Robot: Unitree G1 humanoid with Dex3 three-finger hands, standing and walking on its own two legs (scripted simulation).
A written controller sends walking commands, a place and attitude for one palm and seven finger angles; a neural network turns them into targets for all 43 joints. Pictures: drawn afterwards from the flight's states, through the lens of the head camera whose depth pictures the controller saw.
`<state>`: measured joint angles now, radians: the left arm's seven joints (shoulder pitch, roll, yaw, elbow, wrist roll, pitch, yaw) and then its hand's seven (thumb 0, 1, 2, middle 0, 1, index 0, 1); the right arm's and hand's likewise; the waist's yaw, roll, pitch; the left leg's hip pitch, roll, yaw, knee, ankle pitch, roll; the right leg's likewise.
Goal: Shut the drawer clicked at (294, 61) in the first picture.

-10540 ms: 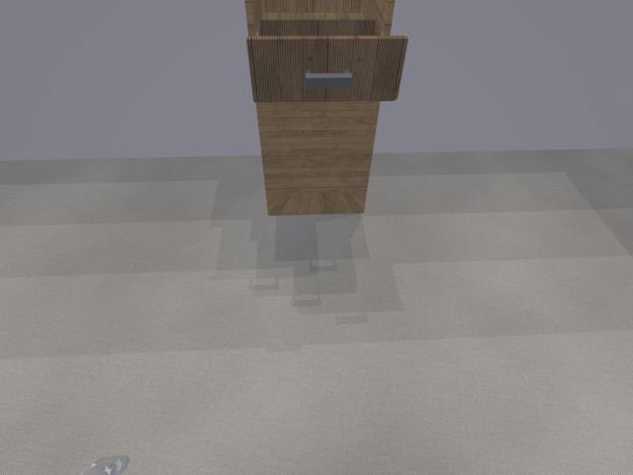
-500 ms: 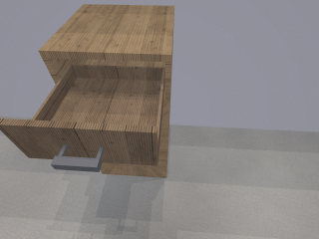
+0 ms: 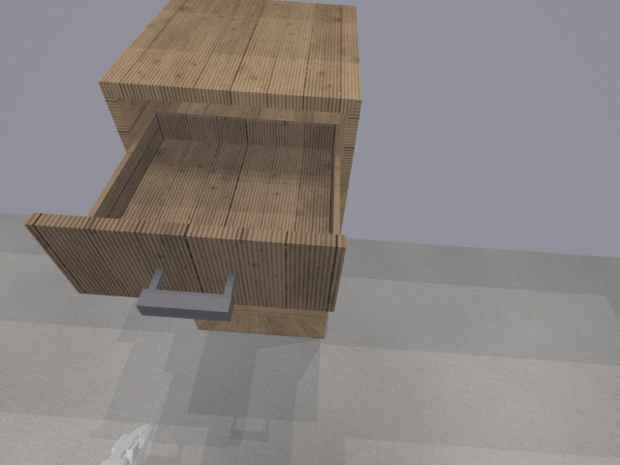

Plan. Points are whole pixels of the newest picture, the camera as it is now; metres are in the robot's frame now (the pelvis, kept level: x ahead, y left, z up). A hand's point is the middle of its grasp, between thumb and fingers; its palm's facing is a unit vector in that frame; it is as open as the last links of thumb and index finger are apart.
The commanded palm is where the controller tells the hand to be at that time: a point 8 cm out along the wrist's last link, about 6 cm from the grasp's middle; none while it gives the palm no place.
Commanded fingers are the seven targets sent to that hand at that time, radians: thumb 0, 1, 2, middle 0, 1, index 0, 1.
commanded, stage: raise the hand and make a fist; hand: left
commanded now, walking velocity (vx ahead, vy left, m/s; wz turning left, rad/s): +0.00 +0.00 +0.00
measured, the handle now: (191, 291) +0.32 +0.19 +0.04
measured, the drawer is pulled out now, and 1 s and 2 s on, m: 0.30 0.30 0.30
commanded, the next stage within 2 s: bring the fist close to the handle in 1.80 s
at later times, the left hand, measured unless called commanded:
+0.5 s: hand (178, 443) +0.14 +0.16 +0.02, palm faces +0.05 -1.00 -0.04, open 5.1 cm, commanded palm +0.12 +0.21 +0.02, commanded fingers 0.00 0.90 0.90 -0.82 -0.97 -0.82 -0.97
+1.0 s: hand (179, 421) +0.15 +0.15 +0.07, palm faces +0.03 -1.00 -0.06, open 3.1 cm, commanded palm +0.11 +0.20 +0.09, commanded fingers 0.00 0.90 0.90 -1.32 -1.51 -1.32 -1.51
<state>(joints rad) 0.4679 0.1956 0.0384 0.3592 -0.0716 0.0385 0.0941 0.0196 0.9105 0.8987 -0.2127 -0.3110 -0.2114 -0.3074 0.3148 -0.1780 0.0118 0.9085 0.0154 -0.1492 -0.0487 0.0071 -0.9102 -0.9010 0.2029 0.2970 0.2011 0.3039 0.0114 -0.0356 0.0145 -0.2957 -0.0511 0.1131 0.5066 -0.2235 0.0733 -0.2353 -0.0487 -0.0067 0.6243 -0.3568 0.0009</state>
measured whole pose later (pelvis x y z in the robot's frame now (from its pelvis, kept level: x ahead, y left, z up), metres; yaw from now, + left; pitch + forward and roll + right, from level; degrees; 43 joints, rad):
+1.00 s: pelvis +0.03 -0.01 -0.04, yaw +4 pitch +7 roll -2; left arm 0.83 0.23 0.05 -0.49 -0.24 -0.26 -0.21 0.02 0.90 0.90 -1.13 -1.31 -1.13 -1.30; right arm 0.24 -0.23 -0.02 0.50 0.06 -0.22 -0.02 0.02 -0.90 -0.90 0.20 0.30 0.20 0.30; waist 0.03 0.04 -0.13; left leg -0.58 -0.03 0.02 0.88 -0.43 0.06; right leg -0.48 0.03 -0.08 0.84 -0.49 -0.04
